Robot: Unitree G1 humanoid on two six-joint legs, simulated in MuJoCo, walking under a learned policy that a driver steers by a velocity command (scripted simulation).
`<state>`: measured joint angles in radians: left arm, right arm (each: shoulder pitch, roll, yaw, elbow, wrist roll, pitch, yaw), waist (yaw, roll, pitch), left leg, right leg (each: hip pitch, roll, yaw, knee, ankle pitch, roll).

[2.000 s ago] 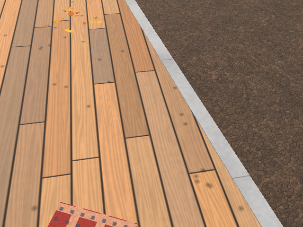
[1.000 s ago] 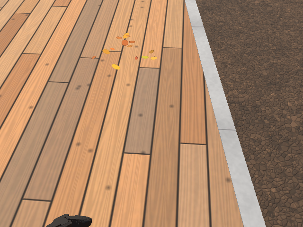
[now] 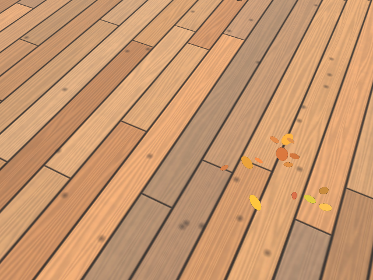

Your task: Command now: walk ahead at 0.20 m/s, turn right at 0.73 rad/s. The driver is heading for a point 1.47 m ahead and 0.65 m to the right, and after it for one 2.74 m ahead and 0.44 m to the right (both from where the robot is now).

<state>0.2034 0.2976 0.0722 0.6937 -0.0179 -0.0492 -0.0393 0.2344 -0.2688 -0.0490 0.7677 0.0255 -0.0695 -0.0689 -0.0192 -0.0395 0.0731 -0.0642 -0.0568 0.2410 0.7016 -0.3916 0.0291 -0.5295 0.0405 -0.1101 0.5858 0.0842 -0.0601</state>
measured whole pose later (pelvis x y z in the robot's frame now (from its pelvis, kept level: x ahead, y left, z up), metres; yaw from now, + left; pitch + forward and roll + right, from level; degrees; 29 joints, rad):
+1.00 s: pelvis +0.14 +0.06 +0.02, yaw -46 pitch +2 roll +1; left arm 0.16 0.24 0.03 0.61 0.02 0.02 0.00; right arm 0.18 -0.32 -0.09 0.77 0.00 0.04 -0.03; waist -0.02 0.04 0.03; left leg -0.51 0.04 0.01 1.03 -0.42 -0.08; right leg -0.27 0.01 0.03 0.49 -0.25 -0.03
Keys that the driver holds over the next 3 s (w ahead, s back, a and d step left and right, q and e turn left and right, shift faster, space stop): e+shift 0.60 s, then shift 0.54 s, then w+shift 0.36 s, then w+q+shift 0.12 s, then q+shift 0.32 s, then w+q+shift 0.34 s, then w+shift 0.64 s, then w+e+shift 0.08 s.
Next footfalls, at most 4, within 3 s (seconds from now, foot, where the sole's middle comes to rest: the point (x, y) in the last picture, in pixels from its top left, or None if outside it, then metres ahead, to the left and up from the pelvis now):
0.40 left None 0.30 0.14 -0.76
0.84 right None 0.09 -0.04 -0.76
1.18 left None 0.26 0.14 -0.76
1.54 right None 0.15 -0.17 -0.76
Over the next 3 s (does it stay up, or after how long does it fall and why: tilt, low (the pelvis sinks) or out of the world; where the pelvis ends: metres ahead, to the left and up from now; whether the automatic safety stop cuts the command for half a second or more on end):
stays up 0.95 -0.38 0.01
